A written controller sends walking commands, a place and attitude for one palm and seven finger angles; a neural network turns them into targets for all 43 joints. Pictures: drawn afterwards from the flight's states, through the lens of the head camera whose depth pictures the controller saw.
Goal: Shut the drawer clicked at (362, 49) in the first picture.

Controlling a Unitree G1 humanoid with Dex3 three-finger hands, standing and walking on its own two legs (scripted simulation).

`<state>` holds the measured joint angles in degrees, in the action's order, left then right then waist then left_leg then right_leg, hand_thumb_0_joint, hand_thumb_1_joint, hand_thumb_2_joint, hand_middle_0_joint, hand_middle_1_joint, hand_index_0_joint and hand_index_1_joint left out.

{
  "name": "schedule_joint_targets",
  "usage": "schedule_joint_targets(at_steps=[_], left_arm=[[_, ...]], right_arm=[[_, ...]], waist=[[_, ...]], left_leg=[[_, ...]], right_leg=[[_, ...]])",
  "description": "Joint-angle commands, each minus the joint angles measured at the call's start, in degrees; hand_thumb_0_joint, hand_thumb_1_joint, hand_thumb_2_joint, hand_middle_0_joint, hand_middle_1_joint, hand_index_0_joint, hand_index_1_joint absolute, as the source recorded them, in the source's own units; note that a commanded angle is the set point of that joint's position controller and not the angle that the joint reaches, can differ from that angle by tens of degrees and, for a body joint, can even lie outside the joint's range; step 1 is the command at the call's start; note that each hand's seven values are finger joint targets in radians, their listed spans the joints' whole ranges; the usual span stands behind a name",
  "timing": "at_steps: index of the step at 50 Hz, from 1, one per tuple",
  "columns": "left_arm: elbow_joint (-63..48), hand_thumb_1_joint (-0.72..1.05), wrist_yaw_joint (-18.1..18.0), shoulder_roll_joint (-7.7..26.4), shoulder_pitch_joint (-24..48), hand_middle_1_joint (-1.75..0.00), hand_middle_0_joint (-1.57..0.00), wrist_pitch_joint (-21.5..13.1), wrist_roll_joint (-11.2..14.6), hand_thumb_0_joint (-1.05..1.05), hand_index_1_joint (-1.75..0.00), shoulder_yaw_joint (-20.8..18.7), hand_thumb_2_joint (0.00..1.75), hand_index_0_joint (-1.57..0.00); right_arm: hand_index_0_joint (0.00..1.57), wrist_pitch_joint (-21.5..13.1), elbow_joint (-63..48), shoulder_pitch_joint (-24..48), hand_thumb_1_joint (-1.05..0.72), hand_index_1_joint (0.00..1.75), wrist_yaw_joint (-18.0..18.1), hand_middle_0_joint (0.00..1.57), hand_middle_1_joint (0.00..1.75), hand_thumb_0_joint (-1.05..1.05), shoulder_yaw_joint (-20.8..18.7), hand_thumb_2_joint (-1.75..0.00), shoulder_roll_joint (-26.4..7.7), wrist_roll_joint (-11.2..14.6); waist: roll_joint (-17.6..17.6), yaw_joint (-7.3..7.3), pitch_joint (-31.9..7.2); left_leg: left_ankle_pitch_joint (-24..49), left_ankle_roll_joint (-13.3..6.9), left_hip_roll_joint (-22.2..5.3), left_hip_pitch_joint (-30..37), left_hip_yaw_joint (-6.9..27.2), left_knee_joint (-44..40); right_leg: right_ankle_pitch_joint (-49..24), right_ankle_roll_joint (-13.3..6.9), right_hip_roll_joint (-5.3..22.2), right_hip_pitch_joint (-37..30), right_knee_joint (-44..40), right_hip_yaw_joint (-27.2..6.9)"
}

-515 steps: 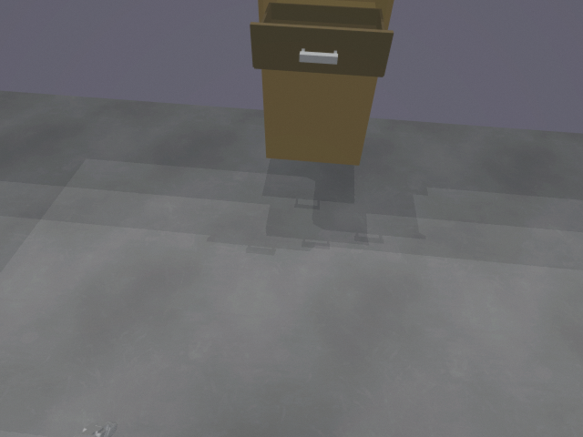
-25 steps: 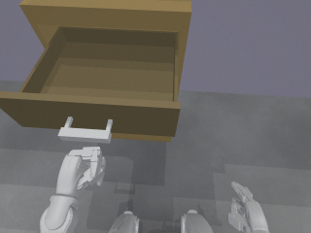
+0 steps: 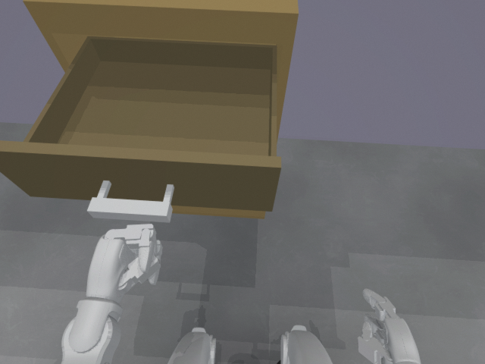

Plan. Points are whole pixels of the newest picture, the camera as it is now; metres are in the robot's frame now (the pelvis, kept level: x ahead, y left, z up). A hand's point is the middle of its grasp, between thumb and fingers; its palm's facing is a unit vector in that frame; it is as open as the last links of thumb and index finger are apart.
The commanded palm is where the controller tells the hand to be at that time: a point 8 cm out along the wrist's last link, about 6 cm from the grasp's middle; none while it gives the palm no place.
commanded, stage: push the drawer shut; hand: left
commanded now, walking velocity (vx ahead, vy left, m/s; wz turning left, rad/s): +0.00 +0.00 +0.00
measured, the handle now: (134, 198) +0.36 +0.19 +0.05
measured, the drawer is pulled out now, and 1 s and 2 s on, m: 0.29 0.20 0.09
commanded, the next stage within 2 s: none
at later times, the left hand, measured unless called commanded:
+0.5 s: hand (159, 240) +0.30 +0.14 +0.03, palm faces -0.08 -1.00 -0.06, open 3.0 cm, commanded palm +0.31 +0.19 +0.05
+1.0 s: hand (168, 197) +0.37 +0.14 +0.04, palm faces -0.07 -1.00 -0.05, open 3.1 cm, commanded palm +0.36 +0.19 +0.05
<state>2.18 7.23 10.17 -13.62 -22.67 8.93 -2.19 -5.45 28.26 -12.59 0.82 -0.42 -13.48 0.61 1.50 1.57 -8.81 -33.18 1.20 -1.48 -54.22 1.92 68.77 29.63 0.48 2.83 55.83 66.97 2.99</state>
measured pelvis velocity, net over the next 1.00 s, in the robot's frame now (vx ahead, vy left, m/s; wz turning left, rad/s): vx -0.02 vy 0.01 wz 0.00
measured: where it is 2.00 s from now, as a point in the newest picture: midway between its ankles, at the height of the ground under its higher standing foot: outside the picture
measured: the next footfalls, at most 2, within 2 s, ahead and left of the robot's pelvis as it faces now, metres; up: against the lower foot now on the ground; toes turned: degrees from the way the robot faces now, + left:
none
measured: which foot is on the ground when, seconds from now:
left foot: down 0.00-1.00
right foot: down 0.00-1.00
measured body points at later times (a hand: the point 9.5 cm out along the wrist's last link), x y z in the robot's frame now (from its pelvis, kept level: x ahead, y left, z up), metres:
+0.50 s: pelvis -0.01 +0.00 +0.00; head +0.09 +0.01 +0.44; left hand +0.30 +0.20 +0.04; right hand +0.16 -0.23 -0.10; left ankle +0.00 +0.13 -0.64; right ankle +0.02 -0.13 -0.64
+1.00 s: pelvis -0.02 +0.01 +0.00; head +0.09 +0.01 +0.44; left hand +0.37 +0.19 +0.04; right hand +0.10 -0.25 -0.11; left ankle +0.00 +0.13 -0.64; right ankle +0.02 -0.13 -0.64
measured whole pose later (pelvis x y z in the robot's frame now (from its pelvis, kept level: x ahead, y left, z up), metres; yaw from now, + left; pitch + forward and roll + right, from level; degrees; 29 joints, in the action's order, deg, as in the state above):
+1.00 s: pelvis -0.02 +0.01 +0.00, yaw +0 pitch +20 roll -1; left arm 33.3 6.2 12.6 20.2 -23.5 7.5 -7.2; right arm -2.9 34.7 -14.0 1.1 0.2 -14.1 0.6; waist 1.3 4.0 -7.5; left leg -30.3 0.6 -1.1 -56.7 1.4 67.4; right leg 26.3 1.0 3.0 58.0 64.9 2.4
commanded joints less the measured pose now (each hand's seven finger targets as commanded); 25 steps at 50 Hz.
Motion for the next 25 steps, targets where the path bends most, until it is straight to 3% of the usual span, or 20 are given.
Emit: schedule_joint_targets(at_steps=[1,2,4,5,9,12,17,24,25], left_arm=[[-13.44,0.9,0.34,5.0,4.74,-1.6,-1.4,-4.49,1.25,0.0,-1.6,-3.15,0.9,-1.4],[-12.53,0.9,0.37,5.27,3.03,-1.6,-1.4,-4.13,1.36,0.0,-1.6,-3.72,0.9,-1.4],[-12.44,0.9,0.39,4.28,7.86,-1.6,-1.4,-3.75,1.21,0.0,-1.6,-2.11,0.9,-1.4],[-11.11,0.9,0.11,5.52,10.01,-1.6,-1.4,-3.59,0.79,0.0,-1.6,-2.97,0.9,-1.4],[-9.6,0.9,0.18,4.2,12.78,-1.6,-1.4,-3.14,0.82,0.0,-1.6,-2.36,0.9,-1.4],[-8.72,0.9,-0.04,5.31,15.02,-1.6,-1.4,-2.38,0.62,0.0,-1.6,-3.1,0.9,-1.4],[-6.35,0.9,-0.83,5.62,24.27,-1.6,-1.4,-2.3,0.39,0.0,-1.6,-2.97,0.9,-1.4],[-2.43,0.9,-0.89,5.16,33.48,-1.6,-1.4,-2.64,0.24,0.0,-1.6,-1.96,0.9,-1.4],[-0.61,0.9,-1.12,6.18,33.81,-1.6,-1.4,-2.36,0.1,0.0,-1.6,-2.77,0.9,-1.4]], right_arm=[[0.2,-3.18,-8.49,1.4,-0.9,0.3,0.78,0.2,0.3,0.0,-2.75,-0.9,-7.15,0.21],[0.2,-3.04,-8.63,1.02,-0.9,0.3,0.75,0.2,0.3,0.0,-2.75,-0.9,-7.18,0.27],[0.2,-2.97,-8.31,1.26,-0.9,0.3,0.81,0.2,0.3,0.0,-2.6,-0.9,-7.3,0.24],[0.2,-2.86,-7.73,0.96,-0.9,0.3,0.98,0.2,0.3,0.0,-2.56,-0.9,-7.58,0.22],[0.2,-2.93,-7.49,1.18,-0.9,0.3,1.03,0.2,0.3,0.0,-2.62,-0.9,-7.56,0.2],[0.2,-2.6,-6.99,0.95,-0.9,0.3,0.94,0.2,0.3,0.0,-2.64,-0.9,-7.69,0.23],[0.2,-2.18,-5.44,0.97,-0.9,0.3,1.32,0.2,0.3,0.0,-2.4,-0.9,-7.91,0.21],[0.2,-2.21,-3.79,1.27,-0.9,0.3,1.62,0.2,0.3,0.0,-2.13,-0.9,-8.08,0.35],[0.2,-2.07,-3.51,0.86,-0.9,0.3,1.74,0.2,0.3,0.0,-2.12,-0.9,-8.35,0.41]], waist=[[-0.2,0.5,-17.11],[-1.15,0.33,-16.61],[-0.62,1.53,-15.71],[-1.46,2.13,-14.45],[-0.23,1.43,-17.03],[-0.06,1.22,-18.69],[-1.14,2.93,-16.89],[0.85,3.31,-18.4],[-1.12,3.7,-17.76]], left_leg=[[17.82,-2.04,2.05,7.56,-1.34,-9.17],[18.38,-1.99,2.01,7.51,-1.34,-9.33],[16.94,-2.02,2.04,7.05,-1.19,-8.92],[16.23,-2.11,1.87,6.3,-0.99,-8.61],[17.13,-1.97,1.97,7.99,-0.89,-8.98],[19.01,-1.91,1.8,9.26,-0.62,-9.32],[16.34,-2.05,1.75,7.97,-0.34,-9.0],[13.63,-2.06,1.99,8.75,-0.25,-9.58],[13.31,-2.22,1.76,8.21,0.08,-9.7]], right_leg=[[-15.15,-1.72,-2.09,-14.43,-8.45,-0.35],[-15.83,-1.69,-2.12,-14.78,-8.64,-0.22],[-14.36,-1.45,-2.1,-13.05,-8.69,-0.21],[-13.37,-1.49,-2.19,-12.04,-8.74,-0.21],[-13.79,-1.65,-2.08,-12.29,-8.35,0.06],[-15.36,-1.76,-2.08,-12.92,-8.2,0.08],[-12.85,-1.49,-2.02,-11.18,-8.83,-0.02],[-9.62,-1.63,-1.85,-10.3,-9.52,-0.34],[-9.04,-1.59,-1.96,-9.99,-9.64,-0.14]])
